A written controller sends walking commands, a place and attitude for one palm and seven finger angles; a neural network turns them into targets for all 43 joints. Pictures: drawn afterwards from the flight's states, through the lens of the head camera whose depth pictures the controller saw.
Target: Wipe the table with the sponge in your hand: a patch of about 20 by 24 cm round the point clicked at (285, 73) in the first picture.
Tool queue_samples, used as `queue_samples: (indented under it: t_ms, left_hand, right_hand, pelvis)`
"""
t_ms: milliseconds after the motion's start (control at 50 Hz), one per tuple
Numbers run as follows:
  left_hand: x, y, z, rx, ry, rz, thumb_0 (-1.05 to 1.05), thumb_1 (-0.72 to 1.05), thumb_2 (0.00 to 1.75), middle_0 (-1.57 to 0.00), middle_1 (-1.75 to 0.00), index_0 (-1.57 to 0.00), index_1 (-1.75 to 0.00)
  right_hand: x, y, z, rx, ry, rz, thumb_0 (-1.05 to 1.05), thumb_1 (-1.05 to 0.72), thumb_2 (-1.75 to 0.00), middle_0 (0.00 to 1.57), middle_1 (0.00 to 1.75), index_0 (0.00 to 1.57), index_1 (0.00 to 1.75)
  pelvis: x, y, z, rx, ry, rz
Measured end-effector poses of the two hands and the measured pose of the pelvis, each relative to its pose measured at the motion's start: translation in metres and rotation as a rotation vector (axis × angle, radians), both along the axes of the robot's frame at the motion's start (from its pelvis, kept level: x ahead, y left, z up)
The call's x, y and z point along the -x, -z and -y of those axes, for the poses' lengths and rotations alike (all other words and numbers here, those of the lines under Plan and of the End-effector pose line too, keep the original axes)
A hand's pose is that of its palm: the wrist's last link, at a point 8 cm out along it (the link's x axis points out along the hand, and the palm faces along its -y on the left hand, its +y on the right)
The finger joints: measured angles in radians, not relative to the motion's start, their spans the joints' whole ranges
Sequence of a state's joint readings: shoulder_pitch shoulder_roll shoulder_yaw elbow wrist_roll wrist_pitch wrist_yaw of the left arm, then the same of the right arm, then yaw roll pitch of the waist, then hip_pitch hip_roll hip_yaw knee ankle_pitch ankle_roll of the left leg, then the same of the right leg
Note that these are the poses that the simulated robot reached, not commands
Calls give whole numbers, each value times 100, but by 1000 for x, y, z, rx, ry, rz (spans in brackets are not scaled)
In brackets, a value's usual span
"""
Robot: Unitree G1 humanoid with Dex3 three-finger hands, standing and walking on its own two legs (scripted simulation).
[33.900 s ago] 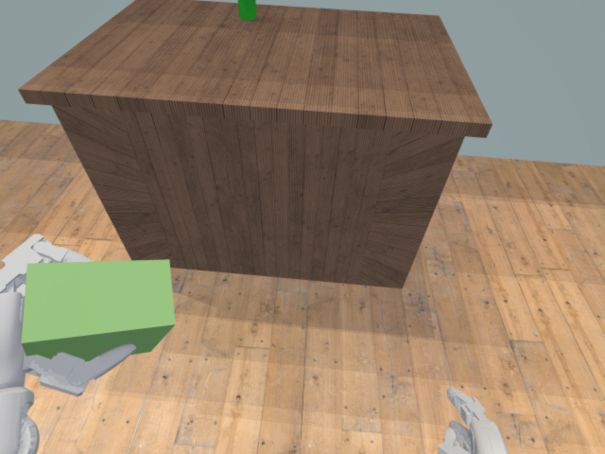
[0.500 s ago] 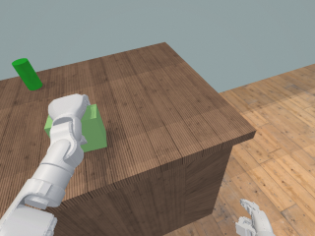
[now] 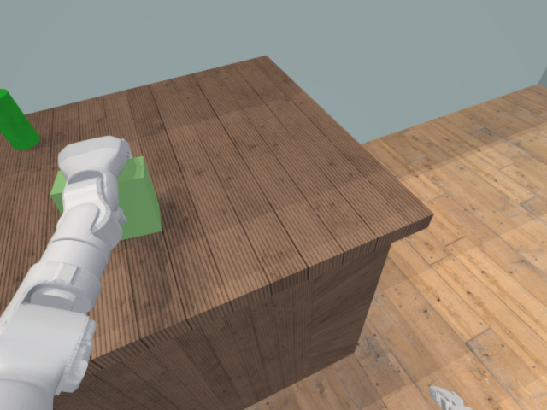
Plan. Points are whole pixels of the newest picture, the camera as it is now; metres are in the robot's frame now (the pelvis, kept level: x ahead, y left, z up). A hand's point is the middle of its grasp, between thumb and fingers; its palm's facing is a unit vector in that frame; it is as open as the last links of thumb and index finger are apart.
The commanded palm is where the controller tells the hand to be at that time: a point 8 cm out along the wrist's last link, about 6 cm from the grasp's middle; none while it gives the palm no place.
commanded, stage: wipe forward along the middle lane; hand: left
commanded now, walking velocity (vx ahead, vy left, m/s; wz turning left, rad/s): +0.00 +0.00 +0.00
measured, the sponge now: (116, 210) +0.40 +0.29 +0.08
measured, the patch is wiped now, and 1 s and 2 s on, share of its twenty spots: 1.00 1.00 1.00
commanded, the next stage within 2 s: slide back across to the first lane in 0.24 s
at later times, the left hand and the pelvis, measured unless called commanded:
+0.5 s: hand (100, 168) +0.45 +0.31 +0.13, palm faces -0.07 -0.03 -1.00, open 10.3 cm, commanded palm +0.42 +0.32 +0.17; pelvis +0.02 +0.02 +0.00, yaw -1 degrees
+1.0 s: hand (50, 183) +0.41 +0.38 +0.14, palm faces -0.06 -0.02 -1.00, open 10.3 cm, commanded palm +0.39 +0.37 +0.19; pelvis +0.04 +0.05 +0.00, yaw +2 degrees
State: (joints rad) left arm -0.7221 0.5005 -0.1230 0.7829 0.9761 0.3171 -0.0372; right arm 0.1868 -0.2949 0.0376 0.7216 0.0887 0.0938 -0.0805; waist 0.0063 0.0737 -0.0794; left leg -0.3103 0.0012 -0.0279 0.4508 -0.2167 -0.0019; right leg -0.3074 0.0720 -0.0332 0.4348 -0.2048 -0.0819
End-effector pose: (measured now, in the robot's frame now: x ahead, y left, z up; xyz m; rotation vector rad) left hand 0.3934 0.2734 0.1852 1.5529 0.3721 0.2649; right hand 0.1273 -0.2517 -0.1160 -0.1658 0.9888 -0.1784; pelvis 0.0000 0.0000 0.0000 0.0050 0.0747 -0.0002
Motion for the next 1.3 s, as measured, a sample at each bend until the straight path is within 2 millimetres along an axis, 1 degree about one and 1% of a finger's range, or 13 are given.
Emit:
queue_samples:
  t_ms: [100,200,420,500,640,840,920,1000,1060,1140,1220,1300]
  left_hand:
    - [-10,0,-6,8,6,-8,1,-53,105,-70,-132,-73,-131]
    - [-20,0,-11,-1,10,-13,1,-54,105,-70,-132,-73,-131]
    - [-42,0,-26,11,2,-11,1,-54,105,-70,-132,-73,-132]
    - [-44,-1,-35,22,3,1,1,-53,105,-70,-132,-73,-132]
    - [-37,-2,-52,30,-8,28,1,-53,105,-69,-133,-72,-133]
    - [-17,-6,-89,9,-53,11,0,-53,105,-69,-133,-72,-133]
    - [-8,-6,-96,10,-44,6,0,-53,105,-69,-133,-72,-133]
    - [-4,-6,-98,6,-30,3,-1,-53,105,-69,-133,-72,-133]
    - [-3,-6,-98,0,-20,1,-1,-53,105,-69,-133,-72,-133]
    - [-2,-6,-98,1,-15,3,-1,-53,105,-69,-133,-72,-133]
    - [3,-5,-94,8,-12,20,-1,-53,105,-69,-133,-72,-133]
    - [12,-2,-91,21,-19,40,-1,-52,105,-68,-133,-72,-133]
  right_hand:
    - [8,2,2,9,18,-36,1,-91,-89,20,30,20,30]
    - [11,3,1,13,25,-60,1,-91,-89,20,30,20,30]
    - [3,0,-9,20,29,-77,1,-91,-89,20,30,20,30]
    - [-1,-2,-13,19,37,-73,1,-91,-89,20,30,20,30]
    - [-19,-6,-24,14,25,-48,1,-91,-89,20,30,20,30]
    - [-63,-16,-50,6,-53,31,1,-91,-89,20,30,20,30]
    - [-80,-19,-63,0,-96,61,1,-91,-89,20,30,20,30]
    - [-91,-21,-75,-8,-134,79,1,-91,-89,20,30,20,30]
    - [-95,-21,-82,-16,-153,87,1,-90,-89,20,30,20,30]
    - [-94,-20,-87,-26,-159,86,1,-90,-89,20,30,20,30]
    - [-88,-17,-86,-34,-157,73,1,-90,-89,20,30,20,30]
    - [-81,-16,-81,-35,-152,56,1,-90,-89,21,30,20,30]
  pelvis:
    - [-5,0,-3,3,2,-13]
    - [-9,-1,-7,6,2,-26]
    - [-18,-1,-17,11,6,-54]
    - [-24,-2,-22,13,16,-54]
    - [-33,-3,-33,17,18,-34]
    - [-39,-4,-46,23,-5,-15]
    - [-39,-4,-50,25,-21,-10]
    - [-38,-4,-53,25,-33,-8]
    - [-37,-4,-54,26,-36,-9]
    - [-36,-5,-55,25,-35,-11]
    - [-36,-5,-55,25,-32,-9]
    - [-36,-5,-54,24,-27,-2]
